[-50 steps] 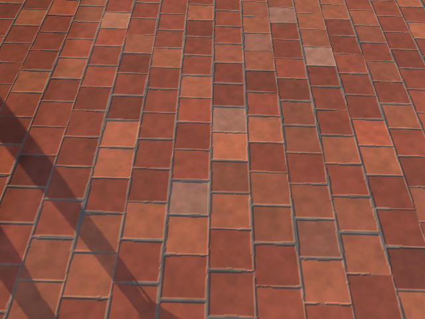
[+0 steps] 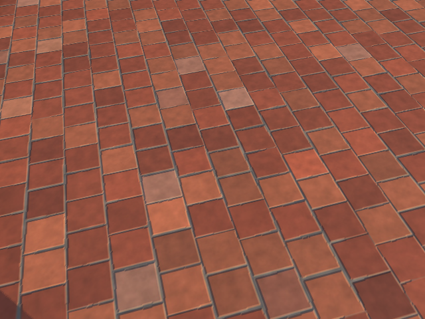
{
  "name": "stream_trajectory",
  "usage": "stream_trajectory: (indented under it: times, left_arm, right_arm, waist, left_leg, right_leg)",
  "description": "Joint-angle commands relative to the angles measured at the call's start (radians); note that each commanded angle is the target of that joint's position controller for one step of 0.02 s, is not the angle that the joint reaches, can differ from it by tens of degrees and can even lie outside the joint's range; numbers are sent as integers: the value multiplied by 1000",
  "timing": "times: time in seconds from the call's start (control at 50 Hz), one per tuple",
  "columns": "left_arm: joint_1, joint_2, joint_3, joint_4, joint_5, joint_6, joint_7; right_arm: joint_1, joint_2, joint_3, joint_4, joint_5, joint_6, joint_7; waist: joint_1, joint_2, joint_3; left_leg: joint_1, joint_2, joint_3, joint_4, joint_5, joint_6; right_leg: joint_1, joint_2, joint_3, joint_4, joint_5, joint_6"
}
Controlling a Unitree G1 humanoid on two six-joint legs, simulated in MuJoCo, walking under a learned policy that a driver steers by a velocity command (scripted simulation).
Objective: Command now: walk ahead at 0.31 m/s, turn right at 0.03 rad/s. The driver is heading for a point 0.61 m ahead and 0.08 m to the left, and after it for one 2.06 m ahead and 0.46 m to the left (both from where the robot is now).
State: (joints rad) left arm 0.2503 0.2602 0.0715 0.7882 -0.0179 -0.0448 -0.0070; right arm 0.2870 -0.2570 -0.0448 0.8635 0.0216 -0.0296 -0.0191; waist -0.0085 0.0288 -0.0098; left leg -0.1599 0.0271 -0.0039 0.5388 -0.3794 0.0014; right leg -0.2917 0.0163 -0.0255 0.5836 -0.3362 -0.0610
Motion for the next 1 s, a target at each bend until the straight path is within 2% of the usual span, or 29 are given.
stream_trajectory:
  times: [0.02, 0.04, 0.06, 0.08, 0.12, 0.16, 0.22, 0.28, 0.34, 0.38, 0.42, 0.44, 0.46, 0.48, 0.5, 0.52, 0.54, 0.56, 0.58, 0.6, 0.66, 0.72, 0.76, 0.8, 0.82, 0.84, 0.88, 0.96, 1.0]
  left_arm:
    - [134, 125, 43, 2, 2, -35, -1]
    - [232, 238, 72, 17, 5, -37, -2]
    - [265, 201, 57, 12, 11, -47, -10]
    - [213, 157, 39, 3, 14, -56, -7]
    - [153, 127, 27, -16, 14, -57, -4]
    - [142, 92, 10, -14, 18, -48, -2]
    - [173, 114, 13, 1, 9, -40, 9]
    - [186, 143, 16, 15, 11, -34, 21]
    - [213, 149, 15, 43, 11, -25, 25]
    - [199, 152, 17, 54, 7, -20, 27]
    - [154, 166, 23, 50, 7, -16, 30]
    - [127, 163, 23, 44, 6, -11, 32]
    - [142, 147, 17, 38, 14, -10, 33]
    - [254, 67, -8, 30, 40, -15, 30]
    - [385, 10, -28, 81, 18, -16, 23]
    - [343, 116, 0, 91, -7, -11, 20]
    - [221, 138, 6, 59, -19, -1, 25]
    - [150, 126, 6, 47, -5, 13, 36]
    - [135, 120, 11, 44, 11, 32, 48]
    - [155, 98, 9, 49, 17, 48, 54]
    - [160, 53, -4, 55, 25, 59, 65]
    - [104, 70, -5, 53, 24, 61, 61]
    - [91, 69, -4, 61, 32, 62, 55]
    - [64, 74, -5, 55, 49, 60, 54]
    - [46, 109, -3, 39, 50, 57, 58]
    - [4, 179, 15, 55, 34, 55, 59]
    - [-21, 84, -6, 64, 40, 36, 51]
    - [-15, 80, -8, 91, 26, 10, 47]
    - [-14, 115, 3, 91, 22, 11, 56]
  right_arm:
    - [-129, -103, -22, -83, 0, -21, 9]
    - [-139, -56, -10, -127, -3, -40, 9]
    - [-170, -110, -22, -140, 3, -58, 7]
    - [-151, -134, -33, -133, 21, -68, 15]
    - [-156, -113, -29, -116, 13, -76, 28]
    - [-178, -102, -32, -114, 2, -72, 42]
    - [-232, -67, -20, -132, -9, -61, 53]
    - [-328, -41, -3, -166, -6, -64, 57]
    - [-386, -50, -2, -191, -7, -70, 65]
    - [-370, -75, -11, -194, -8, -73, 71]
    - [-271, -122, -30, -164, -18, -75, 69]
    - [-153, -148, -45, -123, -26, -76, 63]
    - [-52, -190, -57, -94, -36, -76, 52]
    - [31, -259, -63, -86, -66, -69, 43]
    - [39, -208, -45, -76, -50, -57, 50]
    - [-20, -171, -38, -87, -24, -44, 56]
    - [-114, -135, -28, -97, -16, -38, 54]
    - [-181, -97, -14, -99, -23, -37, 52]
    - [-226, -74, -7, -99, -35, -39, 50]
    - [-252, -82, -10, -90, -49, -38, 51]
    - [-272, -88, -13, -65, -59, -42, 44]
    - [-248, -113, -18, -43, -47, -27, 27]
    - [-262, -107, -12, -36, -35, -13, 21]
    - [-226, -61, 7, -12, -33, -8, 21]
    - [-199, -53, 12, -3, -38, -7, 22]
    - [-142, -61, 3, 0, -33, -3, 20]
    - [-166, -83, -1, 11, -37, 5, 10]
    - [-146, -69, 3, 45, -36, 8, 7]
    - [-182, -95, -5, 35, -23, 7, 10]
  waist:
    - [99, -7, 42]
    - [105, -299, -4]
    - [129, -296, -8]
    - [87, -197, 28]
    - [63, -93, 46]
    - [50, -102, 52]
    - [59, -91, 62]
    - [82, -102, 86]
    - [89, -118, 106]
    - [61, -137, 85]
    - [-4, -154, 18]
    - [-65, -142, -49]
    - [-103, -94, -130]
    - [-66, 115, -291]
    - [-31, 263, -471]
    - [-42, 148, -404]
    - [-29, 89, -235]
    - [-7, 21, -134]
    - [22, 23, -95]
    - [47, 57, -75]
    - [66, 93, -82]
    - [43, 78, -102]
    - [59, 62, -70]
    - [59, 28, -17]
    - [38, -22, 19]
    - [-34, -165, 49]
    - [-15, -164, 56]
    - [-6, -97, 9]
    - [13, -65, -9]
  left_leg:
    - [-264, 95, -100, -22, 31, 101]
    - [-476, -53, 57, 318, 5, 20]
    - [-620, -63, -42, 528, -186, 15]
    - [-690, -5, -86, 634, -147, 40]
    - [-714, 57, -73, 608, 20, 70]
    - [-653, 88, -52, 521, 125, 60]
    - [-628, 76, -6, 368, 221, 13]
    - [-540, 47, 22, 156, 362, -12]
    - [-411, -1, 46, 31, 456, -7]
    - [-358, -9, 22, -11, 471, 23]
    - [-243, -37, 19, -30, 449, 59]
    - [-101, -58, 35, -56, 484, 82]
    - [93, 5, -6, -53, 704, 111]
    - [445, 258, -276, 38, 1038, 236]
    - [550, 412, -563, -49, 1063, 380]
    - [404, 360, -513, -122, 806, 350]
    - [254, 311, -394, -158, 637, 303]
    - [90, 262, -316, -204, 555, 270]
    - [-42, 231, -261, -241, 486, 244]
    - [-149, 201, -220, -278, 436, 230]
    - [-236, 165, -135, -302, 435, 239]
    - [-228, 171, -149, -325, 201, 229]
    - [-275, 151, -147, -325, -12, 191]
    - [-311, 105, -137, -302, -167, 116]
    - [-308, 66, -113, -246, -167, 73]
    - [-238, -6, -33, -217, -85, 43]
    - [-99, -8, -15, -151, 44, 35]
    - [-85, 3, -17, -128, 182, 57]
    - [-119, -1, -27, -99, 278, 67]
  right_leg:
    - [264, -79, 129, -159, 55, -44]
    - [421, -273, 517, -304, -72, -166]
    - [463, -379, 746, -385, -66, -258]
    - [463, -379, 668, -356, -46, -245]
    - [428, -312, 488, -375, 13, -185]
    - [373, -260, 360, -410, 176, -146]
    - [336, -227, 240, -440, 336, -148]
    - [260, -198, 154, -462, 346, -134]
    - [209, -193, 106, -428, 499, -113]
    - [247, -210, 99, -371, 589, -87]
    - [293, -212, 97, -257, 750, -52]
    - [286, -178, 78, -131, 828, -25]
    - [201, -122, 51, 46, 725, 18]
    - [-82, -21, 28, 398, 225, 75]
    - [-193, 70, 134, 668, -365, 110]
    - [-214, 19, 193, 737, -330, 109]
    - [-279, -28, 132, 725, -282, 107]
    - [-268, -67, 109, 656, -218, 109]
    - [-198, -102, 115, 577, -163, 108]
    - [-110, -108, 105, 516, -123, 108]
    - [9, -103, 76, 295, -87, 109]
    - [75, -96, 65, 141, 52, 100]
    - [149, -76, 42, 28, 142, 86]
    - [192, -94, 68, -94, 170, 60]
    - [166, -156, 138, -174, 167, 34]
    - [32, -148, 144, -182, -24, 8]
    - [-77, -115, 125, -235, -125, 39]
    - [27, -97, 97, -175, 139, 62]
    - [87, -89, 72, -129, 217, 58]
